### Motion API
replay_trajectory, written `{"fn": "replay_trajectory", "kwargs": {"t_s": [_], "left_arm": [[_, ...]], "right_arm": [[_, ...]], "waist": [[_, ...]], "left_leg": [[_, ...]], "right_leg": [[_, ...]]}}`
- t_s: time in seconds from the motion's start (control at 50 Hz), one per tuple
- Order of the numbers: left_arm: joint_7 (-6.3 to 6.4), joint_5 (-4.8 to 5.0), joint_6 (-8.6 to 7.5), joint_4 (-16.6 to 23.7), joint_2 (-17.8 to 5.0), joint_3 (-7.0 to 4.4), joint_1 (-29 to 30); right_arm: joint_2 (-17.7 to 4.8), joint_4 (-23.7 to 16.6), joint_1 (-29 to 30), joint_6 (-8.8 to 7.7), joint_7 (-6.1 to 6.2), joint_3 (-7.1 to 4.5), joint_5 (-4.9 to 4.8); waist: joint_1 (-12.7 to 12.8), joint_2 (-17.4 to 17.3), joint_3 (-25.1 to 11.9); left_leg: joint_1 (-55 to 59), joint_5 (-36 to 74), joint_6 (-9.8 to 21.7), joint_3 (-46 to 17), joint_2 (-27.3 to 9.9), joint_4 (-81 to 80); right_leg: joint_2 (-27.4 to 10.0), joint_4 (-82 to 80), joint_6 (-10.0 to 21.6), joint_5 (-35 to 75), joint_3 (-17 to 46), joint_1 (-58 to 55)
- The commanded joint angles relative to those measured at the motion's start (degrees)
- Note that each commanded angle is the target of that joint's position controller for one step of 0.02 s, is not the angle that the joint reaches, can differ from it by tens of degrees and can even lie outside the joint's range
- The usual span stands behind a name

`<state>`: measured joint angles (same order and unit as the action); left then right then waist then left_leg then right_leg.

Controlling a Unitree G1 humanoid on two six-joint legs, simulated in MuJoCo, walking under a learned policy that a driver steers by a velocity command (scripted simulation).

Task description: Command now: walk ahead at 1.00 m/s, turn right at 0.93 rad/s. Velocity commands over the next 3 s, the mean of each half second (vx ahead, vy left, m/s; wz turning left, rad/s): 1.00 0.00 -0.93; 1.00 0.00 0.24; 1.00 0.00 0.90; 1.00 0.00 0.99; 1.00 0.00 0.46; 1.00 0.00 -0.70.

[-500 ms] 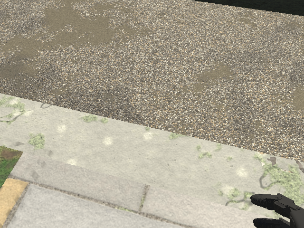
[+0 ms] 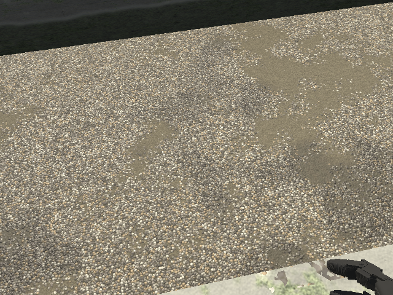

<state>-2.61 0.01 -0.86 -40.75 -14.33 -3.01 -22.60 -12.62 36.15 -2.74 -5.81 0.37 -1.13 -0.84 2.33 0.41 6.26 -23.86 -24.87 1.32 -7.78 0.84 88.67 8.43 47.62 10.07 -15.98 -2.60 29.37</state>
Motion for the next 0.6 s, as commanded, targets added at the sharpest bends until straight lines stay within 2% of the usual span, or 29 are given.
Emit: {"fn": "replay_trajectory", "kwargs": {"t_s": [0.02,0.06,0.08,0.1,0.12,0.14,0.16,0.18,0.2,0.22,0.24,0.26,0.28,0.3,0.32,0.34,0.36,0.38,0.4,0.42,0.44,0.46,0.48,0.5,0.54,0.56,0.58,0.6], "left_arm": [[0.89,-0.26,-2.91,10.09,-5.47,-0.76,5.93],[2.62,0.28,-2.72,9.47,-5.15,-0.38,4.97],[3.72,0.55,-2.31,9.25,-3.94,0.19,6.15],[4.61,1.07,-1.67,8.67,-3.97,0.13,6.36],[4.85,1.05,-0.52,8.37,-4.43,0.07,5.97],[4.88,1.23,0.34,8.14,-4.46,-0.26,5.31],[4.76,1.36,0.88,8.22,-5.32,-0.68,6.11],[4.65,0.6,1.47,9.36,-5.4,-0.49,7.67],[4.39,0.03,2.07,11.18,-3.7,-0.07,10.92],[3.99,0.33,1.9,13.37,-3.36,0.24,15.44],[3.4,0.53,1.52,15.58,-2.92,0.63,19.97],[2.48,0.99,1.4,18.24,-0.77,1.47,18.34],[2.44,3.14,1.67,15.61,-0.22,1.63,5.41],[2.66,5.07,1.34,15.74,-4.25,0.46,6.98],[3.0,4.25,1.58,16.54,-6.58,-0.1,14.33],[3.5,3.83,2.5,17.73,-7.38,-0.27,18.47],[3.68,2.94,3.36,18.9,-7.13,0.22,20.09],[3.43,2.64,3.94,20.25,-5.61,1.22,21.45],[3.14,2.48,4.31,20.87,-4.75,1.78,21.22],[3.27,2.51,4.08,22.83,-5.15,2.3,24.32],[3.25,2.69,3.91,24.11,-5.03,2.76,25.6],[3.18,2.68,3.69,25.47,-4.37,3.61,27.13],[3.05,2.6,3.44,26.75,-3.83,4.55,28.3],[2.91,2.14,3.08,27.9,-3.1,5.59,29.24],[2.54,1.33,2.73,27.91,-2.89,6.44,29.01],[2.22,0.66,2.8,28.35,-4.12,6.18,28.65],[2.39,-0.96,3.48,28.76,-7.02,5.47,26.46],[2.31,-1.93,4.06,29.96,-8.72,5.27,25.26]], "right_arm": [[-4.87,-5.88,-6.74,1.95,0.55,-1.41,1.88],[-3.3,-7.6,-5.07,3.07,1.21,-0.76,2.75],[-2.63,-9.39,-1.8,2.91,1.73,-0.29,3.08],[-1.74,-10.77,0.79,2.55,1.96,0.1,3.62],[-1.07,-11.9,2.66,2.41,2.38,0.49,4.22],[-1.28,-12.39,4.29,2.18,2.25,0.4,3.82],[-2.22,-13.01,4.55,2.01,1.6,-0.12,3.31],[-2.77,-14.02,5.03,2.36,1.4,-0.42,3.5],[-2.11,-14.66,3.3,2.24,0.89,-0.55,2.69],[-3.65,-13.25,-1.64,1.74,0.34,-1.4,2.15],[-5.87,-11.4,-9.4,1.15,0.01,-2.59,1.98],[-11.35,-11.19,-14.82,0.56,-0.79,-4.13,3.21],[-11.67,-12.79,-10.07,1.28,-1.98,-3.61,4.45],[-11.38,-14.53,-5.34,1.47,-2.38,-3.03,2.83],[-9.7,-13.84,-6.37,1.25,-2.16,-3.01,0.78],[-9.53,-12.57,-6.9,1.07,-1.78,-2.89,-0.32],[-9.69,-11.87,-5.93,0.74,-1.6,-2.49,0.23],[-8.47,-11.67,-3.9,0.21,-1.37,-1.39,1.78],[-8.32,-10.6,-3.36,0.04,-1.39,-0.99,2.83],[-10.06,-8.72,-4.9,-0.1,-1.3,-1.23,3.83],[-11.0,-7.27,-6.26,0.01,-1.5,-1.15,4.58],[-11.73,-6.22,-7.01,0.28,-1.78,-0.81,4.91],[-13.01,-5.45,-6.64,0.95,-2.04,-0.76,4.96],[-14.48,-4.89,-5.19,2.0,-2.26,-0.87,4.68],[-17.49,-4.27,-2.91,3.94,-2.98,-1.16,3.81],[-17.76,-4.83,-1.74,4.38,-3.46,-0.69,3.23],[-17.12,-4.84,-2.58,4.83,-3.29,0.21,3.19],[-16.69,-5.78,-1.15,4.95,-2.95,0.98,3.35]], "waist": [[-8.12,-6.13,-8.73],[-7.43,-4.33,-9.36],[-6.97,-3.5,-8.62],[-6.25,-2.2,-9.39],[-5.06,-1.21,-11.55],[-3.58,1.04,-13.36],[-2.82,4.49,-15.01],[-3.14,6.07,-13.96],[-4.7,7.46,-14.15],[-8.14,6.82,-14.1],[-12.62,5.3,-15.31],[-13.09,-10.89,-22.44],[-6.25,-28.12,-25.93],[-4.18,-26.85,-17.92],[-6.05,-12.6,-11.57],[-6.15,-5.5,-5.73],[-5.92,-2.02,-3.68],[-5.22,-2.18,-3.79],[-4.61,-2.91,-4.68],[-6.41,-4.43,-6.71],[-6.57,-4.22,-7.86],[-6.57,-3.91,-8.54],[-6.11,-3.71,-9.3],[-5.28,-3.67,-10.11],[-4.43,-5.85,-12.06],[-3.56,-6.04,-12.57],[-2.65,-2.53,-14.02],[-1.14,0.57,-14.81]], "left_leg": [[-14.68,3.63,-0.83,-0.26,-1.9,-1.12],[-14.71,2.12,-2.1,1.58,-2.43,-7.89],[-12.34,4.72,-2.8,2.98,-1.8,-14.21],[-9.98,8.67,-3.23,4.25,-1.57,-22.05],[-6.41,13.39,-2.89,5.61,-0.97,-28.81],[-3.8,17.07,-2.42,6.62,0.3,-33.52],[0.42,20.7,-2.05,7.1,2.32,-36.69],[3.2,22.72,-2.91,7.49,3.2,-39.76],[10.18,26.5,-3.99,7.16,4.29,-40.55],[14.78,26.87,-4.14,6.56,3.99,-45.81],[22.95,28.98,-3.04,4.9,2.55,-51.05],[35.13,33.78,3.63,-10.57,-8.25,-53.87],[38.81,38.84,14.46,-28.76,-19.73,-57.35],[30.68,29.35,17.21,-34.73,-25.0,-60.17],[23.44,19.4,15.5,-31.22,-23.26,-63.79],[17.58,19.09,12.92,-24.59,-22.14,-63.88],[13.18,20.3,11.26,-19.67,-20.74,-63.15],[11.73,22.92,9.63,-14.19,-18.59,-62.91],[12.12,27.87,9.1,-10.71,-17.53,-62.34],[13.53,31.07,10.12,-8.33,-17.57,-61.49],[15.08,35.23,11.06,-7.12,-17.89,-60.55],[16.08,37.81,11.23,-5.91,-18.2,-60.3],[16.37,38.24,10.36,-3.87,-17.96,-60.4],[14.38,36.5,7.87,0.11,-16.34,-61.02],[6.65,28.13,3.81,6.7,-12.48,-63.48],[5.08,26.15,3.04,6.15,-11.49,-64.45],[6.0,23.6,1.66,6.41,-8.82,-63.54],[6.87,20.1,0.05,7.28,-6.18,-60.93]], "right_leg": [[-13.53,-19.35,7.72,3.32,34.73,-5.55],[-10.76,-17.38,8.63,11.03,30.56,-1.05],[-8.57,-16.22,8.71,15.7,27.85,2.37],[-6.83,-15.08,8.12,19.64,25.6,2.42],[-5.66,-13.04,6.39,26.06,23.68,0.56],[-4.57,-12.01,4.82,30.61,22.58,-2.14],[-3.77,-11.13,4.0,29.88,23.12,-3.34],[-4.11,-10.91,3.38,32.59,23.69,-5.02],[-3.98,-12.2,3.92,29.43,26.78,-2.99],[-3.79,-9.26,3.04,27.97,27.67,-3.65],[-2.61,-2.12,0.81,31.06,28.47,-3.66],[2.12,16.68,-3.39,11.97,27.84,1.28],[5.32,30.99,-7.4,-21.63,24.76,7.54],[0.99,38.51,-8.77,-21.96,20.51,16.75],[-1.87,42.99,-10.09,-18.97,16.36,17.91],[-4.16,46.5,-10.58,-16.11,13.45,18.99],[-6.48,47.5,-10.36,-13.4,13.41,18.76],[-7.61,46.21,-9.8,-12.38,13.65,17.83],[-8.99,44.35,-9.49,-11.97,13.5,17.43],[-10.05,41.24,-9.7,-12.19,13.38,17.59],[-10.54,37.96,-10.27,-12.91,13.95,17.97],[-11.53,32.34,-10.99,-14.5,14.16,18.09],[-12.99,23.64,-11.55,-15.1,13.65,16.69],[-14.59,11.64,-11.67,-13.75,11.72,11.55],[-12.13,-1.6,-12.03,1.15,3.81,-5.92],[-10.73,-5.54,-11.96,6.14,1.36,-12.38],[-10.05,-7.77,-11.56,17.28,2.02,-18.07],[-10.43,-9.36,-10.73,30.18,2.31,-21.21]]}}
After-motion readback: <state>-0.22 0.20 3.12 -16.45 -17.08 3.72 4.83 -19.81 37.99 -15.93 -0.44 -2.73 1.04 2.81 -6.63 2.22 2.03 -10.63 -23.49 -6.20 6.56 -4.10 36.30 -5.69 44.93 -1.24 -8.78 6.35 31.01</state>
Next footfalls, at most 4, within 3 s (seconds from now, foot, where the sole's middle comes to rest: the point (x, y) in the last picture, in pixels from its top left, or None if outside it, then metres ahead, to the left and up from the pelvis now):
0.24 left None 0.35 0.17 -0.73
0.60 right None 0.32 -0.20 -0.73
0.92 left None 0.32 0.04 -0.73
2.44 right None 0.23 -0.20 -0.73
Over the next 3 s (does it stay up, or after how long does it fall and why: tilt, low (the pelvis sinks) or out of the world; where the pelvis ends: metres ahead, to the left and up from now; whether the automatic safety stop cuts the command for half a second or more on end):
stays up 0.11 -0.11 0.04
